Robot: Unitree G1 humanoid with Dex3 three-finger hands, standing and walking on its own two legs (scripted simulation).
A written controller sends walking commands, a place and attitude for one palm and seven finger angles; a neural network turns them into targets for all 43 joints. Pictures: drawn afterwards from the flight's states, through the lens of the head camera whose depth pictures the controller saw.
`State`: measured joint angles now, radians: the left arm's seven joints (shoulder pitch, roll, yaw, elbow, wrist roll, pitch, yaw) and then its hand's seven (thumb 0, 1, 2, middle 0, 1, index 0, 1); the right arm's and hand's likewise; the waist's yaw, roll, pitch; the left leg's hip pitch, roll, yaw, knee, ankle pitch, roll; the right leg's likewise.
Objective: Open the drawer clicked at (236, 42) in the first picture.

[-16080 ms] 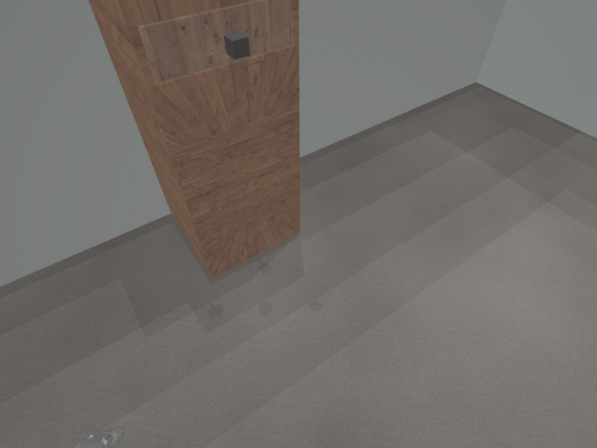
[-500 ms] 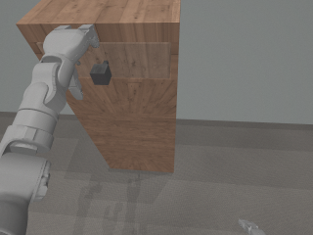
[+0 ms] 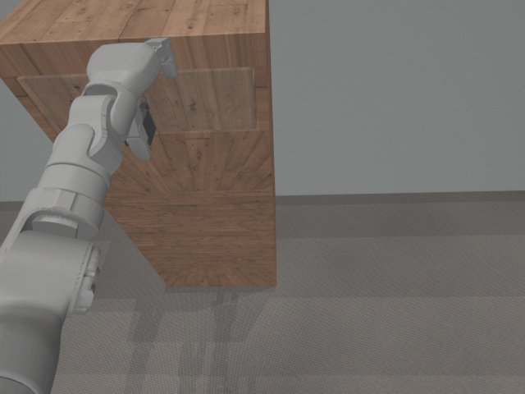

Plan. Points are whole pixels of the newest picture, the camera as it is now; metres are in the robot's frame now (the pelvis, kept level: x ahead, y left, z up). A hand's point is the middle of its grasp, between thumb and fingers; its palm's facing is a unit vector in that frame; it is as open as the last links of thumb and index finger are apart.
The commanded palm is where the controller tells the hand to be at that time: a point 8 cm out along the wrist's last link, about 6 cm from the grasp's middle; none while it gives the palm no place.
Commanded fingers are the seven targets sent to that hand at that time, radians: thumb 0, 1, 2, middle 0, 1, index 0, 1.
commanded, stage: move the hooked fingers above the handle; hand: left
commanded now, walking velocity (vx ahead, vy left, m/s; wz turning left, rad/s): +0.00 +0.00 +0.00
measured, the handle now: (139, 120) +0.53 +0.21 +0.12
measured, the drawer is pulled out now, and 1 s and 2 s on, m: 0.00 0.00 0.00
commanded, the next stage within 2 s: none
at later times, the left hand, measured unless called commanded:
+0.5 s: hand (137, 110) +0.49 +0.18 +0.17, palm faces +0.01 -0.05 -1.00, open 13.8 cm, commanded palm +0.51 +0.23 +0.24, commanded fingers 0.00 -0.50 0.30 -0.30 -1.20 -0.30 -1.20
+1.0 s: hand (125, 100) +0.50 +0.20 +0.19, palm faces -0.01 +0.00 -1.00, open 13.6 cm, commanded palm +0.49 +0.24 +0.24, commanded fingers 0.00 -0.50 0.30 -0.30 -1.20 -0.30 -1.20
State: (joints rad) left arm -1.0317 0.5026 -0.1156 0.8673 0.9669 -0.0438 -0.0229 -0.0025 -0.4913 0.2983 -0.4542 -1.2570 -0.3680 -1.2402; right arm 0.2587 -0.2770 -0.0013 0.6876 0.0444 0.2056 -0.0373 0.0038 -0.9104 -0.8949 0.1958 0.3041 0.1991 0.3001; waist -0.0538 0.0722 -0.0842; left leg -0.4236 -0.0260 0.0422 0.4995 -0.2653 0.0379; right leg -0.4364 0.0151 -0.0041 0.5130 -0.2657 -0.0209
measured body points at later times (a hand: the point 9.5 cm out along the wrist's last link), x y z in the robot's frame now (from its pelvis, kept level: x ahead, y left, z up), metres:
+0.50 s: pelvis -0.01 +0.00 +0.00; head +0.06 -0.01 +0.44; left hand +0.49 +0.18 +0.23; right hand +0.03 -0.30 -0.13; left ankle -0.02 +0.10 -0.73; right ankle -0.02 -0.11 -0.73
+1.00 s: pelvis -0.03 +0.01 +0.00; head +0.04 -0.01 +0.44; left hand +0.49 +0.19 +0.24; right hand +0.01 -0.26 -0.14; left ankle -0.02 +0.10 -0.73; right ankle -0.02 -0.11 -0.73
